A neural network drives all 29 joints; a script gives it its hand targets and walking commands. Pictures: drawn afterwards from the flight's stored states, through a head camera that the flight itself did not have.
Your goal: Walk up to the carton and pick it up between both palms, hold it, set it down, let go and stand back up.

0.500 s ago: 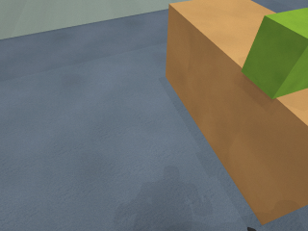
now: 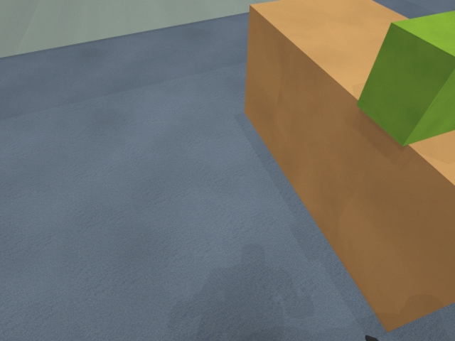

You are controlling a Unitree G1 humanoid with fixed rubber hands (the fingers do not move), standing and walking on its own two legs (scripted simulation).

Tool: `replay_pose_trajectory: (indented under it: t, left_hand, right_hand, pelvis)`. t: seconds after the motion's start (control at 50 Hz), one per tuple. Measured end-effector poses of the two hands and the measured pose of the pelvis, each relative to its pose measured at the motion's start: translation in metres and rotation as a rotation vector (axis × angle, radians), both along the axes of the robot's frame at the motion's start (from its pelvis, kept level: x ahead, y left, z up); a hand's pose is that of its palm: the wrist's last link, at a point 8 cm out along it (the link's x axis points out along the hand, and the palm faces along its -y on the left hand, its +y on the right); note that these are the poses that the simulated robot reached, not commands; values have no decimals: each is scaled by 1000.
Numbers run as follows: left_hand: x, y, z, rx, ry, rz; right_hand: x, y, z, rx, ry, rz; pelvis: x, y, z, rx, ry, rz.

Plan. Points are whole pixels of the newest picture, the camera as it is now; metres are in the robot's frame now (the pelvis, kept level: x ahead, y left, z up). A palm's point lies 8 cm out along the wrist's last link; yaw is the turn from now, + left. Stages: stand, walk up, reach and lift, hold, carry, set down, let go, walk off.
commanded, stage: stand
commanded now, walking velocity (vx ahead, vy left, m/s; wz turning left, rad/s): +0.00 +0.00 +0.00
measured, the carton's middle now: (428, 79) +0.74 -0.51 +0.06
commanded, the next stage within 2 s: walk up in 0.12 s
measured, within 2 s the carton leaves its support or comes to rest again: neither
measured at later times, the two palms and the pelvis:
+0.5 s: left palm out of the picture +0.09 +0.27 -0.11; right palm out of the picture +0.06 -0.32 -0.12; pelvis +0.01 -0.02 +0.00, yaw -10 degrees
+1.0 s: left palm (136, 245) +0.33 +0.23 -0.11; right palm out of the picture +0.12 -0.36 -0.14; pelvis +0.16 -0.04 -0.02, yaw -23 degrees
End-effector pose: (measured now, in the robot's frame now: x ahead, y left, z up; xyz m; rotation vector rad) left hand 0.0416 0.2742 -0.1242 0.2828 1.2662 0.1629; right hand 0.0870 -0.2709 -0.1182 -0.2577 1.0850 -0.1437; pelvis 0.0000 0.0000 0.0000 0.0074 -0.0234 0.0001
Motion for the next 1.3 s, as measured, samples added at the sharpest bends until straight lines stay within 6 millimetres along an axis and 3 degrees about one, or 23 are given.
replay_pose_trajectory:
  t: [0.32, 0.42, 0.5, 0.58, 0.68, 0.84, 0.94, 1.0, 1.12, 1.22, 1.3]
  left_hand:
    - [-2, 0, 0, -5, -1, -3]
    - [16, 1, 5, -9, 34, -77]
    - [53, -2, 17, 39, 19, -177]
    - [92, -14, 27, 108, -44, -267]
    - [127, -28, 39, 147, -57, -314]
    - [203, -42, 31, 135, -139, -374]
    - [254, -39, 13, 107, -137, -400]
    - [284, -46, 11, 101, -110, -437]
    - [358, -80, 28, 116, -124, -565]
    - [426, -130, 40, 137, -216, -701]
    - [461, -161, 41, 147, -283, -754]
  right_hand:
    - [-2, 0, 1, 4, -9, 3]
    - [-13, -16, 3, 14, -45, -47]
    - [-29, -45, -4, 13, -56, -126]
    - [-43, -80, -25, 11, -30, -185]
    - [-44, -99, -30, 7, -8, -231]
    - [-7, -108, -23, -33, -5, -262]
    - [28, -101, -21, -68, -26, -276]
    - [36, -91, -18, -55, -38, -338]
    - [40, -85, -18, -6, -39, -483]
    - [37, -91, -38, 38, -23, -589]
    - [40, -98, -56, 68, 31, -634]
  pelvis:
    - [-3, 0, 0, 0, -5, -3]
    - [2, -6, 0, 6, -20, -88]
    - [10, -19, -4, 38, -33, -177]
    - [20, -37, -17, 42, -31, -248]
    - [40, -46, -15, 18, -14, -299]
    - [90, -50, -19, -26, 5, -335]
    - [132, -39, -28, -46, 23, -353]
    - [155, -39, -25, -24, 3, -408]
    - [197, -51, -14, 31, -25, -522]
    - [226, -71, -21, 66, -39, -615]
    - [245, -86, -30, 28, -30, -657]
